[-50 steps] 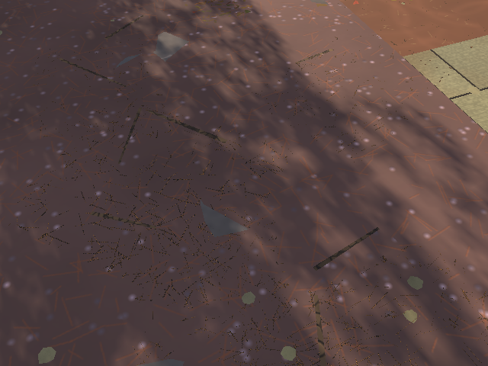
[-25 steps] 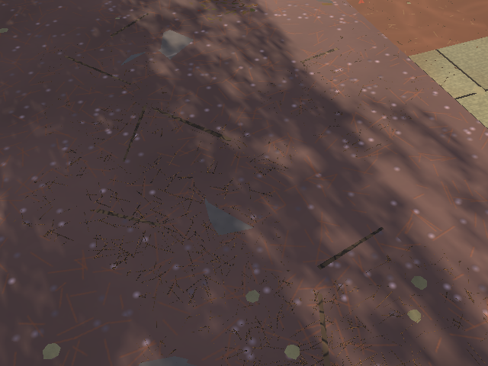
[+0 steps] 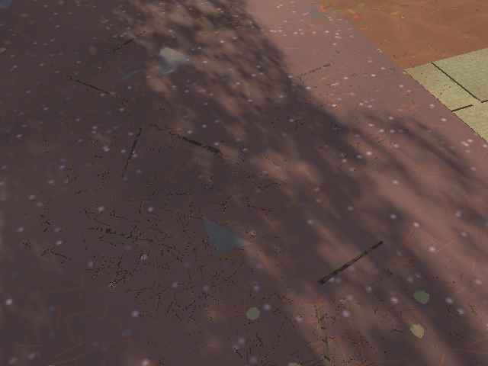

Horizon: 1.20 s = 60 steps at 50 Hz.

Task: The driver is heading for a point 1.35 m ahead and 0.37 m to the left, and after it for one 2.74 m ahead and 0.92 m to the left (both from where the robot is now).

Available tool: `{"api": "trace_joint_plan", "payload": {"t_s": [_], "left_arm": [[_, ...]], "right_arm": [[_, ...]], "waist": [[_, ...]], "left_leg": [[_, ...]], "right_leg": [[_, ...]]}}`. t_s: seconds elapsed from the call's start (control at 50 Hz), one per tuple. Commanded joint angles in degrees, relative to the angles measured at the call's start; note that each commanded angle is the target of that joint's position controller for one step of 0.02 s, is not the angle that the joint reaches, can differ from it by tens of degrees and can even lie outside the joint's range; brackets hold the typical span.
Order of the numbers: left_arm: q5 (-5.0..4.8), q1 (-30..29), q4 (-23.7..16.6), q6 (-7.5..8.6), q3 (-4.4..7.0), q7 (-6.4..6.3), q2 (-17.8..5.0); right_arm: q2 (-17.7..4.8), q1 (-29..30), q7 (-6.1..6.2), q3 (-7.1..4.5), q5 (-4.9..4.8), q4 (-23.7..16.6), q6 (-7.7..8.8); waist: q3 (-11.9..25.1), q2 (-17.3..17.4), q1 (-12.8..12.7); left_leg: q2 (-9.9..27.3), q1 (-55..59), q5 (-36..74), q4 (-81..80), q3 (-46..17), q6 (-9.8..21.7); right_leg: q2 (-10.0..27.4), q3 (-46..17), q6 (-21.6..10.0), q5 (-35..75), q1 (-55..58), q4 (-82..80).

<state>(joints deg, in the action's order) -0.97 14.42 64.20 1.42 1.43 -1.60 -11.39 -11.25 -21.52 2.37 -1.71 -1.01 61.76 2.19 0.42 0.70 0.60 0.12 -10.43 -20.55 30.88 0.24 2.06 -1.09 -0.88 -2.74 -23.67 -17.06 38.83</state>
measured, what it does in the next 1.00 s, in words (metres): walks ahead: left foot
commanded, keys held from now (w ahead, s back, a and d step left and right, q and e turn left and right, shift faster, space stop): w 0.94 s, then w+q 0.06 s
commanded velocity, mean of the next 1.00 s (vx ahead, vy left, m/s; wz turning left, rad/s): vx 0.44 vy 0.00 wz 0.01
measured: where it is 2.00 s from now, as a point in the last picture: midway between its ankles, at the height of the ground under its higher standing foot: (219, 205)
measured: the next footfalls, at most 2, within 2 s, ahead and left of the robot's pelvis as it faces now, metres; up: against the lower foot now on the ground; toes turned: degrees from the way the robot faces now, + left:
left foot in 0.58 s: +0.44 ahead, +0.11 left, +0.00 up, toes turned +3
right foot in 1.12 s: +0.75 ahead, -0.13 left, +0.00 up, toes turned +2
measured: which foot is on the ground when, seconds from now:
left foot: down 0.00-0.12, up 0.14-0.56, down 0.58-1.00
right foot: down 0.00-0.58, up 0.60-1.00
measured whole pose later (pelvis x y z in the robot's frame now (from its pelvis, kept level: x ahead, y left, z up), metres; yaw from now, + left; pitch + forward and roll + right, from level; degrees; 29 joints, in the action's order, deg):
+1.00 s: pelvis +0.49 +0.02 +0.01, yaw +1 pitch +2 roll +2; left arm -0.8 2.7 50.2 5.0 2.8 0.3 -14.0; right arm -13.7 -22.1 -0.1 -2.7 -0.7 57.2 5.3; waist -0.1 -2.0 4.6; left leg -4.0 0.3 -13.7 11.4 3.1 3.0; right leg 6.8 -1.6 -0.6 4.8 -38.1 34.8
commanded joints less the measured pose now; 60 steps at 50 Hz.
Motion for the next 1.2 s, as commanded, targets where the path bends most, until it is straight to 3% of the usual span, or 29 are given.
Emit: {"api": "trace_joint_plan", "payload": {"t_s": [0.02,0.1,0.12,0.14,0.16,0.18,0.2,0.26,0.38,0.48,0.52,0.56,0.58,0.6,0.62,0.64,0.66,0.68,0.74,0.82,0.92,1.0,1.06,1.1,1.12,1.14,1.16,1.18,1.2], "left_arm": [[-0.61,-5.39,-4.87,3.05,0.6,1.05,-3.47],[-0.69,6.96,0.02,3.91,2.02,1.37,-4.51],[-0.45,14.38,1.53,3.86,3.04,1.23,-7.17],[-0.78,22.3,2.14,3.94,4.69,1.26,-14.57],[0.47,21.84,2.11,4.81,3.64,1.7,-12.46],[0.55,15.87,0.17,5.54,2.49,1.75,-8.85],[0.56,11.84,-1.4,5.84,1.78,2.06,-6.95],[0.81,10.05,-2.72,4.9,0.44,2.35,-4.52],[1.09,12.99,-3.89,3.78,0.84,0.28,-8.77],[-0.22,15.56,-3.22,3.69,1.7,0.15,-9.69],[0.17,14.11,-3.78,3.17,2.26,0.18,-10.92],[0.95,12.44,-4.67,2.17,2.27,0.3,-10.88],[1.83,12.7,-6.27,2.14,1.39,0.5,-8.84],[1.19,21.47,-6.38,3.6,-1.21,1.47,1.44],[-0.58,16.9,-6.07,5.42,0.16,1.85,-4.64],[-1.99,9.76,-8.72,6.38,1.23,1.89,-8.46],[-1.76,6.02,-9.76,6.74,1.34,1.34,-9.08],[-0.87,4.71,-9.87,6.37,1.94,0.8,-8.96],[-0.36,7.79,-9.65,4.03,2.12,0.44,-5.54],[0.62,-1.22,-13.25,3.28,2.61,0.33,-6.48],[0.43,-12.1,-16.35,4.14,1.97,1.42,-5.24],[-0.08,-19.23,-19.22,4.69,1.62,2.64,-5.7],[-0.24,-17.97,-20.0,5.66,2.25,3.41,-8.01],[-0.16,-7.18,-17.23,6.16,4.13,3.09,-11.55],[0.72,4.11,-14.87,6.33,5.46,2.53,-15.36],[1.63,11.45,-13.36,5.72,7.04,2.2,-21.28],[1.51,11.85,-13.43,5.42,5.62,2.28,-16.38],[1.11,6.88,-14.26,5.39,4.4,2.1,-12.49],[0.91,2.23,-15.13,5.35,3.66,2.03,-10.29]], "right_arm": [[-10.68,-3.11,-0.21,-2.49,0.05,-2.04,1.52],[-9.84,2.78,-1.01,-2.35,-1.15,-4.89,1.35],[-8.06,5.05,-1.19,-1.75,-0.8,-6.14,1.83],[-3.7,4.72,-1.28,-0.72,-0.27,-8.2,2.98],[-4.21,6.03,-1.28,-0.86,-1.35,-9.13,3.82],[-5.76,7.32,-1.71,-1.15,-2.29,-9.8,4.45],[-6.07,7.7,-2.16,-1.21,-2.09,-9.59,4.9],[-7.48,8.73,-2.8,-2.4,-0.47,-9.56,4.96],[-3.31,22.78,-3.67,-0.49,-0.27,-15.28,4.02],[-5.86,28.1,-4.89,-0.56,-0.84,-18.35,4.12],[-8.21,24.26,-5.13,-1.61,-0.67,-17.97,4.37],[-12.31,8.56,-4.58,-4.01,-0.92,-13.58,4.03],[-16.35,-1.52,-3.93,-5.13,-0.28,-11.47,3.65],[-19.86,-5.08,-4.48,-5.54,0.71,-9.85,3.58],[-14.14,-3.34,-4.52,-4.07,0.48,-9.93,3.65],[-11.73,2.59,-4.34,-3.35,0.24,-10.69,3.99],[-10.24,8.1,-4.4,-2.78,0.46,-12.0,4.35],[-8.78,11.03,-4.71,-2.38,1.12,-12.25,4.67],[-6.83,10.79,-4.98,-1.81,1.4,-10.55,5.02],[-10.18,6.44,-3.32,-2.52,1.31,-8.88,4.86],[-11.29,1.44,-2.18,-2.63,0.49,-7.71,4.08],[-11.35,-3.64,-2.04,-2.76,-0.11,-5.8,3.03],[-12.71,-3.17,-1.59,-3.44,-0.31,-5.94,2.07],[-12.41,-0.92,-1.63,-3.28,-0.08,-6.91,1.65],[-10.02,0.08,-1.73,-2.31,0.61,-8.46,1.75],[-2.67,-6.85,-2.04,-0.35,0.44,-9.6,2.75],[-5.49,-6.55,-2.19,-0.88,-0.79,-8.95,3.78],[-10.64,-1.56,-2.08,-2.42,-2.17,-10.29,4.01],[-10.67,1.66,-1.75,-2.58,-2.03,-11.09,3.82]], "waist": [[-11.1,8.11,0.69],[-6.76,4.96,-5.39],[-4.33,-2.13,-8.33],[0.01,-17.98,-9.54],[-0.56,-15.52,-8.43],[-5.39,-8.71,-5.65],[-6.39,-5.81,-4.22],[-6.22,-4.79,-2.29],[-8.22,-4.67,-4.45],[-9.29,-5.55,-3.71],[-5.12,-6.94,-0.49],[5.13,-7.85,7.59],[12.9,-1.98,10.49],[23.74,15.74,4.81],[20.78,11.07,6.66],[9.98,8.42,5.43],[5.9,1.78,3.47],[3.01,-0.09,1.38],[0.93,2.93,-2.41],[-3.08,1.53,-1.39],[-4.12,1.64,1.95],[-5.87,1.6,4.1],[-4.57,3.25,1.77],[1.99,3.9,-4.27],[10.83,1.79,-8.77],[20.95,-12.02,-7.13],[24.61,-15.12,-7.77],[14.81,-11.26,-7.09],[9.12,-7.75,-5.58]], "left_leg": [[19.52,-4.0,-23.61,-22.24,-27.18,12.16],[8.41,-13.92,-7.53,-11.22,-9.7,5.35],[4.25,-19.62,0.83,2.76,-4.01,2.9],[-2.29,-30.63,-3.27,22.8,3.37,-0.62],[-1.85,-36.94,-11.1,35.84,-2.81,0.1],[2.0,-41.79,-7.01,41.79,-5.34,1.8],[4.22,-42.55,-0.97,42.09,-5.09,2.87],[7.18,-37.36,8.65,33.62,-2.64,2.14],[4.44,-30.09,20.07,10.68,2.55,-1.31],[2.87,-26.11,21.75,0.87,1.97,1.27],[0.7,-19.48,18.91,0.17,2.93,3.19],[-2.31,1.24,17.17,0.81,4.74,5.98],[8.51,19.56,13.99,2.01,-8.07,9.39],[23.03,36.98,-1.28,-8.07,-39.62,19.74],[21.52,33.99,-6.73,-15.51,-45.96,17.66],[19.89,24.94,-2.59,-15.86,-35.91,14.47],[18.02,14.89,5.65,-17.04,-27.77,12.97],[15.8,6.83,12.32,-18.24,-21.46,11.99],[12.28,-2.03,15.33,-22.65,-13.04,11.96],[12.38,-2.09,16.92,-25.84,-9.69,12.69],[9.87,0.93,19.45,-25.66,-3.93,9.78],[12.18,7.7,19.66,-22.05,-5.87,9.71],[14.4,11.36,23.35,-17.18,-8.82,8.5],[11.23,9.51,36.28,-5.45,-7.16,6.42],[7.64,0.31,30.74,9.69,-4.62,4.34],[-1.57,-22.97,7.26,32.53,0.32,-0.33],[-1.91,-29.64,-12.58,41.91,-7.55,-0.08],[1.34,-34.27,-9.35,45.53,-8.13,0.63],[4.37,-33.84,-4.08,44.56,-6.43,0.89]], "right_leg": [[2.66,1.18,-1.79,-2.82,-13.15,8.17],[-1.04,5.03,-1.28,8.62,13.49,-11.34],[5.35,-5.66,-3.26,5.04,21.24,-16.32],[18.54,-29.04,-10.57,0.8,30.29,-25.33],[24.39,-42.57,-15.61,-6.33,27.7,-29.54],[23.59,-37.7,-14.25,-7.45,25.17,-28.97],[20.57,-30.2,-11.92,-4.69,23.27,-29.1],[14.42,-14.79,-7.43,14.55,19.14,-30.57],[11.26,-4.78,-7.59,24.45,11.4,-33.67],[14.87,-3.29,-6.72,28.73,17.96,-32.43],[15.63,-2.04,-5.28,45.64,22.14,-25.78],[12.44,1.02,-2.87,60.14,18.88,-6.48],[9.32,2.46,-1.3,42.99,4.95,12.0],[-2.67,-0.72,1.85,-3.25,-15.11,33.43],[-0.78,-7.89,0.44,-7.21,-21.52,40.79],[2.28,-5.89,-0.57,-2.99,-25.98,42.02],[5.58,-4.78,-0.9,2.97,-23.14,39.25],[7.56,-4.0,-0.81,6.14,-19.88,35.84],[10.06,-3.83,-0.68,8.15,-13.87,29.46],[11.22,-2.85,1.66,17.25,-22.08,17.89],[8.06,0.34,2.29,30.77,-20.23,-0.5],[6.21,0.16,2.09,28.21,-20.87,-7.4],[4.77,-0.41,0.87,22.56,-16.1,-11.2],[2.26,1.72,-1.26,20.21,0.07,-13.01],[8.57,-3.94,-4.52,21.18,17.81,-9.63],[24.12,-27.79,-12.73,13.52,41.75,-12.15],[26.63,-40.43,-14.1,7.67,42.14,-19.76],[24.61,-31.29,-10.71,5.93,34.46,-20.78],[22.64,-23.2,-8.67,8.38,25.75,-22.21]]}}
